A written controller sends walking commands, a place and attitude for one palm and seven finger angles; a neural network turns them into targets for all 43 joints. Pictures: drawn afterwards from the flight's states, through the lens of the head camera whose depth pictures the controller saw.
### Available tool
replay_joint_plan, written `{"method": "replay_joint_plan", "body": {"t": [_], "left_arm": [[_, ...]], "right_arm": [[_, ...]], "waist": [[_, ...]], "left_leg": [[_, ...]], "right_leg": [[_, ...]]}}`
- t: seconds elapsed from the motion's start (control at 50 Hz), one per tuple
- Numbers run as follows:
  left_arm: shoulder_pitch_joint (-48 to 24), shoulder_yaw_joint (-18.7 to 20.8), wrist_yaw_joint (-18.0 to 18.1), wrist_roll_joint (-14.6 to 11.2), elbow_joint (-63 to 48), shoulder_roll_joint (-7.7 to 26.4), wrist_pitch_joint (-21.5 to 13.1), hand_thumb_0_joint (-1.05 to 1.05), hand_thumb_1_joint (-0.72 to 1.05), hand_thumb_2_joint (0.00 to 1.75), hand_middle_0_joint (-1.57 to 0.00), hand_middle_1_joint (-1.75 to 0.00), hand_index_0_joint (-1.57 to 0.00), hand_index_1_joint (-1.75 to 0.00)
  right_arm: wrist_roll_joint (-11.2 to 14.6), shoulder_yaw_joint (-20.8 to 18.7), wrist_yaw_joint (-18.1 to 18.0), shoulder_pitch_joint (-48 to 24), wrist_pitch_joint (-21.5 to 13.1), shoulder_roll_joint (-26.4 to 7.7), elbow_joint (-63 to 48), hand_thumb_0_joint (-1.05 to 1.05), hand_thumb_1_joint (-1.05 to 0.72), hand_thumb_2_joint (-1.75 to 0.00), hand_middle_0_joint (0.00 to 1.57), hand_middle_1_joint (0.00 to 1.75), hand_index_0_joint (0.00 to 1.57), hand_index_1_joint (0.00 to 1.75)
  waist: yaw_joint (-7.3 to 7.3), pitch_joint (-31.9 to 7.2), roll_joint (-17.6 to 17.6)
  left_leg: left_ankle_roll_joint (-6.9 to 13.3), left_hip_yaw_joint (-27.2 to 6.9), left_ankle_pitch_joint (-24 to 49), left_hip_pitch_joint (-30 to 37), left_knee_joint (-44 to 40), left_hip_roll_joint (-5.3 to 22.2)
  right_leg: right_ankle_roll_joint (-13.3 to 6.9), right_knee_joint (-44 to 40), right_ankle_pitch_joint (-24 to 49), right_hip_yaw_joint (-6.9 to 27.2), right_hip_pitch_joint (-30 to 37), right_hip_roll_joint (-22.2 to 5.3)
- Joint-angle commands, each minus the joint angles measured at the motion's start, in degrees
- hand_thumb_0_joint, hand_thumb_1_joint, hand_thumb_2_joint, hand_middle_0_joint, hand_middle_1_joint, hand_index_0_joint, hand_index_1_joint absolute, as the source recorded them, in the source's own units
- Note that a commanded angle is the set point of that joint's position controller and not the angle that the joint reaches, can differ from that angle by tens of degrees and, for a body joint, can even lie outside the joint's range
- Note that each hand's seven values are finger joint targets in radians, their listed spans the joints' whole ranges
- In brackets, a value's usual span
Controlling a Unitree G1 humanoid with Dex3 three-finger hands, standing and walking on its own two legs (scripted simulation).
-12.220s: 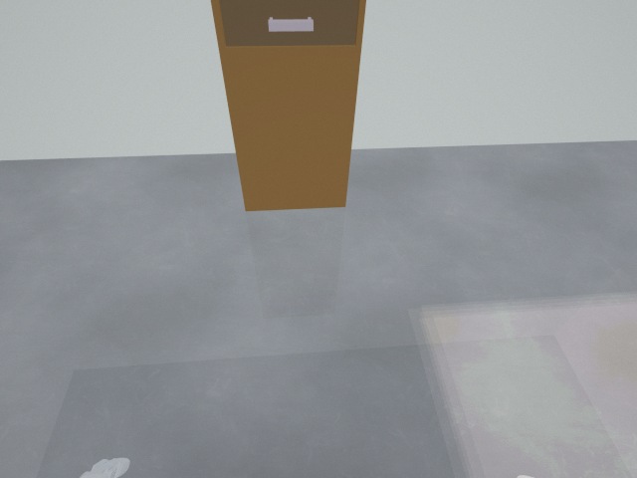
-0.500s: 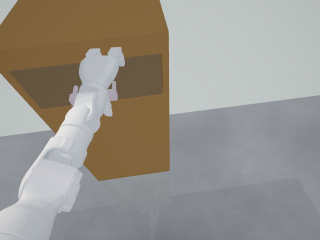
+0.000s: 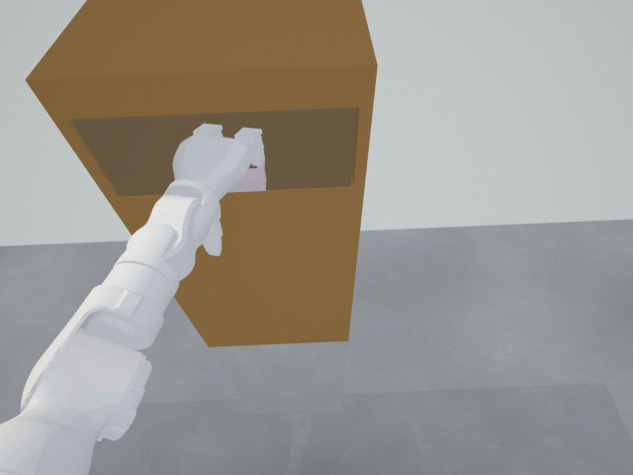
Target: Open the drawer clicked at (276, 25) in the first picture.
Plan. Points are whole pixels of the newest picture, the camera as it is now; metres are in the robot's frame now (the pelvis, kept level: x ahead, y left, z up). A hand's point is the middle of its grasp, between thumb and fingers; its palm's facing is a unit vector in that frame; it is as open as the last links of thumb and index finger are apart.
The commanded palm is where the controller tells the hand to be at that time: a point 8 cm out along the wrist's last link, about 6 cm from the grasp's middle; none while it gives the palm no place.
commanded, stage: move the hooked fingers above the handle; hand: left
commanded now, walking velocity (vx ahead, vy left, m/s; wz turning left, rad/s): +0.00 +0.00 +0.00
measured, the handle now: (223, 171) +0.54 +0.17 +0.05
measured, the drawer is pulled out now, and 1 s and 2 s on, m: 0.00 0.00 0.00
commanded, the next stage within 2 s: none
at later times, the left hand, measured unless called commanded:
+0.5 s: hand (215, 196) +0.46 +0.16 +0.08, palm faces -0.10 +0.00 -1.00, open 13.7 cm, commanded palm +0.46 +0.17 +0.16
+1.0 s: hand (235, 179) +0.49 +0.14 +0.09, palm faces -0.16 -0.02 -0.99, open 13.9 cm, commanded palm +0.48 +0.14 +0.16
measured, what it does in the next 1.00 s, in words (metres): stands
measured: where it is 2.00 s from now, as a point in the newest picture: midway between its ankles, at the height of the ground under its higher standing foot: outside the picture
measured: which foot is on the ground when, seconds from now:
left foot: down 0.00-1.00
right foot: down 0.00-1.00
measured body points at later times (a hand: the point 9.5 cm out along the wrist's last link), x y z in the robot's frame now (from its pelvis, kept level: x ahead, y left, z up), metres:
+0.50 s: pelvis -0.01 +0.00 +0.00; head +0.05 -0.03 +0.45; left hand +0.46 +0.16 +0.13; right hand +0.05 -0.27 -0.13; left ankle -0.03 +0.10 -0.73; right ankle +0.00 -0.10 -0.73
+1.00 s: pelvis +0.00 +0.00 +0.00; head +0.05 -0.02 +0.44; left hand +0.49 +0.13 +0.14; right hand +0.07 -0.26 -0.14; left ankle -0.03 +0.10 -0.73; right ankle +0.00 -0.10 -0.73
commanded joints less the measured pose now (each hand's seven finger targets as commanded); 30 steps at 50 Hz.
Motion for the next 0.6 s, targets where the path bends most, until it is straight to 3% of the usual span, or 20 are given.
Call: {"method": "replay_joint_plan", "body": {"t": [0.0, 0.04, 0.06, 0.1, 0.12, 0.16, 0.2, 0.22, 0.26, 0.28, 0.34, 0.4, 0.44, 0.46, 0.5, 0.52, 0.58], "left_arm": [[-41.3, 10.0, 11.1, -0.5, -7.3, 10.1, 2.8, 0.00, -0.50, 0.30, -0.30, -1.20, -0.30, -1.20], [-38.5, 12.8, 13.2, 0.5, 0.6, 13.4, 7.9, 0.00, -0.50, 0.30, -0.30, -1.20, -0.30, -1.20], [-37.6, 15.0, 13.6, 1.3, 4.1, 16.6, 10.6, 0.00, -0.50, 0.30, -0.30, -1.20, -0.30, -1.20], [-36.9, 13.6, 12.6, 3.3, 9.8, 17.3, 16.5, 0.00, -0.50, 0.30, -0.30, -1.20, -0.30, -1.20], [-36.2, 11.8, 11.1, 3.6, 12.0, 15.5, 18.9, 0.00, -0.50, 0.30, -0.30, -1.20, -0.30, -1.20], [-30.2, 13.2, 6.7, 2.9, 14.7, 16.7, 21.1, 0.00, -0.50, 0.30, -0.30, -1.20, -0.30, -1.20], [-29.0, 13.2, 3.1, 1.6, 14.1, 17.9, 21.8, 0.00, -0.50, 0.30, -0.30, -1.20, -0.30, -1.20], [-27.3, 11.5, 1.4, 1.4, 15.6, 15.8, 22.0, 0.00, -0.50, 0.30, -0.30, -1.20, -0.30, -1.20], [-23.9, 12.1, -1.6, 1.4, 14.5, 16.9, 20.2, 0.00, -0.50, 0.30, -0.30, -1.20, -0.30, -1.20], [-23.7, 11.5, -2.9, 1.6, 13.4, 16.8, 18.5, 0.00, -0.50, 0.30, -0.30, -1.20, -0.30, -1.20], [-24.6, 10.2, -5.0, 2.0, 4.2, 15.1, 10.0, 0.00, -0.50, 0.30, -0.30, -1.20, -0.30, -1.20], [-33.2, 10.5, -2.3, 2.2, -11.2, 15.1, 0.5, 0.00, -0.50, 0.30, -0.30, -1.20, -0.30, -1.20], [-36.1, 13.0, 1.6, 2.6, -17.1, 17.4, -3.1, 0.00, -0.50, 0.30, -0.30, -1.20, -0.30, -1.20], [-39.6, 11.5, 3.7, 2.5, -18.9, 15.9, -3.8, 0.00, -0.50, 0.30, -0.30, -1.20, -0.30, -1.20], [-40.5, 12.7, 8.3, 2.0, -16.7, 15.5, -3.2, 0.00, -0.50, 0.30, -0.30, -1.20, -0.30, -1.20], [-40.7, 12.2, 10.0, 2.0, -13.2, 14.8, -1.5, 0.00, -0.50, 0.30, -0.30, -1.20, -0.30, -1.20], [-41.6, 10.0, 13.3, 1.1, -4.7, 11.4, 4.8, 0.00, -0.50, 0.30, -0.30, -1.20, -0.30, -1.20]], "right_arm": [[0.1, -0.9, 1.2, 2.0, -2.3, -5.1, -2.0, 0.00, -0.90, -0.90, 0.20, 0.30, 0.20, 0.30], [0.1, 0.2, 1.6, 0.6, -1.7, -5.5, -1.4, 0.00, -0.90, -0.90, 0.20, 0.30, 0.20, 0.30], [-0.1, 0.5, 1.7, -0.1, -1.2, -6.2, -1.3, 0.00, -0.90, -0.90, 0.20, 0.30, 0.20, 0.30], [0.0, 1.2, 1.9, -1.1, 0.1, -6.1, -1.7, 0.00, -0.90, -0.90, 0.20, 0.30, 0.20, 0.30], [0.0, 1.1, 2.1, -1.1, 0.7, -6.2, -2.1, 0.00, -0.90, -0.90, 0.20, 0.30, 0.20, 0.30], [0.2, 0.8, 2.0, -1.1, 2.3, -7.1, -3.3, 0.00, -0.90, -0.90, 0.20, 0.30, 0.20, 0.30], [0.6, 1.1, 1.0, -2.4, 3.8, -7.3, -4.9, 0.00, -0.90, -0.90, 0.20, 0.30, 0.20, 0.30], [0.8, 1.3, 0.5, -2.8, 4.2, -7.2, -5.4, 0.00, -0.90, -0.90, 0.20, 0.30, 0.20, 0.30], [1.4, 1.5, -0.2, -3.6, 4.5, -7.5, -6.9, 0.00, -0.90, -0.90, 0.20, 0.30, 0.20, 0.30], [1.4, 1.6, -0.7, -3.2, 4.2, -7.6, -7.5, 0.00, -0.90, -0.90, 0.20, 0.30, 0.20, 0.30], [1.2, 1.1, -1.5, -2.4, 2.6, -7.1, -9.4, 0.00, -0.90, -0.90, 0.20, 0.30, 0.20, 0.30], [0.4, -0.4, -1.3, -0.1, 0.4, -5.4, -9.8, 0.00, -0.90, -0.90, 0.20, 0.30, 0.20, 0.30], [-0.1, -1.1, -1.0, 1.5, -0.7, -4.7, -9.0, 0.00, -0.90, -0.90, 0.20, 0.30, 0.20, 0.30], [-0.3, -1.3, -0.6, 2.1, -1.3, -4.6, -8.2, 0.00, -0.90, -0.90, 0.20, 0.30, 0.20, 0.30], [-0.3, -2.0, 0.2, 3.3, -2.3, -4.8, -5.8, 0.00, -0.90, -0.90, 0.20, 0.30, 0.20, 0.30], [-0.1, -1.8, 0.5, 3.4, -2.4, -5.0, -4.6, 0.00, -0.90, -0.90, 0.20, 0.30, 0.20, 0.30], [0.1, -1.4, 1.6, 2.9, -2.5, -5.5, -1.8, 0.00, -0.90, -0.90, 0.20, 0.30, 0.20, 0.30]], "waist": [[-4.65, -21.1, -0.2], [-3.30, -19.4, -2.2], [-2.40, -20.5, -2.7], [-2.00, -20.9, -3.1], [-2.06, -21.7, -3.2], [-0.95, -25.7, -7.3], [-1.09, -23.5, -11.9], [-1.59, -20.1, -13.7], [-0.90, -16.7, -15.3], [-1.50, -14.9, -14.7], [-2.10, -15.8, -11.7], [-2.45, -23.4, -0.9], [-1.97, -28.0, 3.6], [-3.35, -27.7, 3.8], [-3.84, -27.2, 5.0], [-4.67, -24.9, 3.7], [-5.51, -22.8, 2.2]], "left_leg": [[-1.2, 1.2, 19.5, 7.4, -1.9, 1.0], [-1.1, 2.1, 17.2, 2.5, -3.4, 0.7], [-1.2, 2.5, 17.3, 0.5, -4.0, 0.7], [-1.1, 3.7, 18.2, -1.4, -4.2, 0.9], [-1.0, 4.3, 19.5, -1.4, -4.2, 1.1], [-0.6, 5.0, 22.9, -1.1, -3.8, 1.1], [0.1, 5.9, 19.8, -3.0, -4.6, 1.1], [0.3, 6.0, 17.3, -4.1, -5.3, 1.1], [0.7, 6.1, 14.2, -4.9, -6.0, 1.2], [0.9, 6.1, 12.7, -5.1, -6.2, 1.4], [1.4, 5.6, 11.3, -3.3, -5.1, 1.5], [1.5, 4.8, 14.4, 3.5, -3.1, 1.5], [0.9, 3.9, 18.7, 7.0, -1.7, 1.4], [0.7, 3.2, 19.9, 8.0, -1.0, 1.3], [-0.1, 2.2, 21.5, 9.6, -0.4, 1.5], [-0.4, 2.0, 20.6, 8.4, -0.5, 1.4], [-0.7, 2.2, 17.5, 6.3, -1.6, 1.3]], "right_leg": [[-0.6, -1.4, 12.2, 0.7, 6.1, 0.7], [-0.7, -1.4, 11.9, 0.8, 8.5, 0.4], [-0.6, -1.3, 12.7, 1.1, 11.0, 0.2], [-0.2, -1.0, 15.5, 1.5, 13.6, -0.4], [-0.1, -0.7, 17.7, 1.5, 14.8, -0.5], [0.2, -0.3, 23.8, 1.8, 20.6, -0.7], [1.2, -1.2, 24.4, 2.3, 22.6, -1.2], [1.4, -2.0, 22.5, 2.1, 21.6, -1.4], [1.4, -3.4, 19.0, 2.5, 20.9, -1.5], [1.5, -3.7, 17.5, 2.8, 19.5, -1.7], [1.3, -3.6, 15.7, 3.7, 17.6, -1.9], [0.4, -2.3, 15.4, 4.5, 15.7, -1.4], [-0.2, -1.1, 16.6, 4.2, 14.5, -0.8], [-0.2, -1.0, 16.0, 3.6, 12.2, -0.5], [-0.5, -0.7, 14.7, 2.5, 8.7, 0.2], [-0.4, -0.8, 13.5, 2.0, 7.2, 0.4], [-0.3, -1.5, 11.0, 1.2, 5.7, 0.6]]}}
